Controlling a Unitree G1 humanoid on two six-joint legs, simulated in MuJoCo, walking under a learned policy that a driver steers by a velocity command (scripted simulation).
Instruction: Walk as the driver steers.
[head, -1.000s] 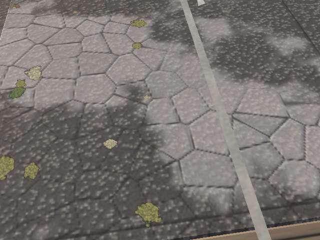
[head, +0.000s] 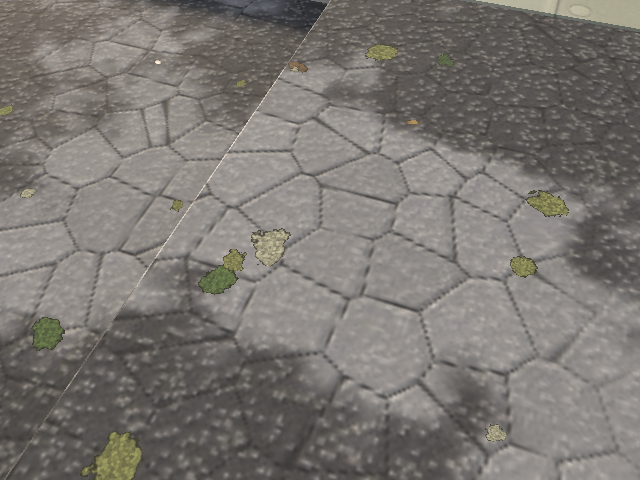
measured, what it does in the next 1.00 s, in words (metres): walks ahead, turning right: left foot, then right foot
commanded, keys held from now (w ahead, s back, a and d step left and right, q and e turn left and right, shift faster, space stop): w+e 0.76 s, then e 0.20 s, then no key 0.04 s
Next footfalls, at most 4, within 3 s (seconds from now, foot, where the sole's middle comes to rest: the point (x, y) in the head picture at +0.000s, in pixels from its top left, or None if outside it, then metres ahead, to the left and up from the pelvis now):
0.46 left None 0.42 0.07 -0.76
0.98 right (435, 425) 0.56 -0.23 -0.76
1.50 left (341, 426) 0.57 -0.03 -0.76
1.98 right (439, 435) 0.54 -0.23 -0.76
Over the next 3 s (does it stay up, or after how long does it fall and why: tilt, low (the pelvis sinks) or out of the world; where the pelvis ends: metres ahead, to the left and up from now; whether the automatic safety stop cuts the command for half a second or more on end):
stays up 0.47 -0.12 0.02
